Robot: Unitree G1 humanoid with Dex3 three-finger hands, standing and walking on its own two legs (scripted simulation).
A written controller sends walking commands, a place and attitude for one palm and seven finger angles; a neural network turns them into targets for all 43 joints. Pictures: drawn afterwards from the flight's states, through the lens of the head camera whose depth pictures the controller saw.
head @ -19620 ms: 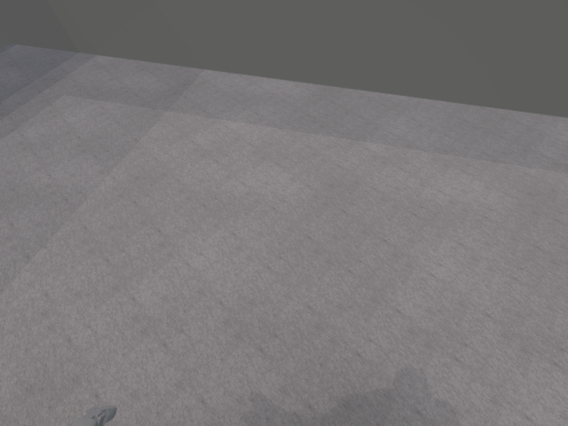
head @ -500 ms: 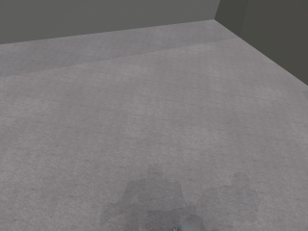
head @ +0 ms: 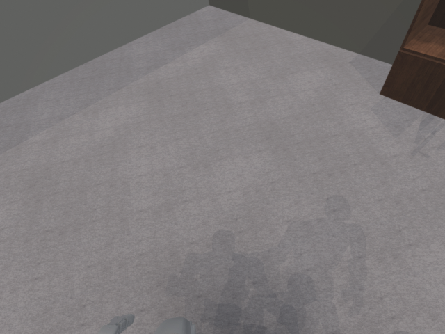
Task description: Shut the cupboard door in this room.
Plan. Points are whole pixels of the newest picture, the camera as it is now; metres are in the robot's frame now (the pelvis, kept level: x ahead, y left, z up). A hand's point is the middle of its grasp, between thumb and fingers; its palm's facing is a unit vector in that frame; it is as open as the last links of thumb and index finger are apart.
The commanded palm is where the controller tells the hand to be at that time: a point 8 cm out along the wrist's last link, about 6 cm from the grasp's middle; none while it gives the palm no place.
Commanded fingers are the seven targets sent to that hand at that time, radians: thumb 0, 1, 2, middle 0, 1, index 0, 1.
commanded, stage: turn or walk to find it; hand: left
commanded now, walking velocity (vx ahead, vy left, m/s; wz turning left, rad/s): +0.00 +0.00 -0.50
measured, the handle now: out of the picture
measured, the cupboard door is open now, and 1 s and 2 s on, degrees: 84 84 84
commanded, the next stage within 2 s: stand and wait in 1.80 s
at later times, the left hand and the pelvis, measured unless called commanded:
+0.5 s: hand out of the picture +0.01 +0.24 -0.18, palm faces -0.10 -0.97 -0.22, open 7.4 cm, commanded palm none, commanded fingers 0.00 0.90 0.90 -0.20 -0.30 -0.20 -0.30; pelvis -0.02 +0.04 -0.01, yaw -12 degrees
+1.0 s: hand (176, 308) +0.20 +0.12 -0.15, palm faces -0.54 -0.81 -0.23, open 7.4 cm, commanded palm none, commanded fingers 0.00 0.90 0.90 -0.20 -0.30 -0.20 -0.30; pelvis -0.01 +0.01 +0.00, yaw -31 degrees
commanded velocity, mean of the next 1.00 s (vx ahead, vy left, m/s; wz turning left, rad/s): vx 0.12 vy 0.00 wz -0.49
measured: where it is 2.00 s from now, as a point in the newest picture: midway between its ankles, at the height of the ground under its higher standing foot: (306, 311)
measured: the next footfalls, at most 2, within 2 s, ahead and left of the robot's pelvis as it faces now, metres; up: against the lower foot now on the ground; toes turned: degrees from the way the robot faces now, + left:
left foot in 0.50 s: +0.02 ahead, +0.14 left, +0.00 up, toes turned -13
right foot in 1.06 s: +0.01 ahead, -0.16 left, +0.00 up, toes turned -40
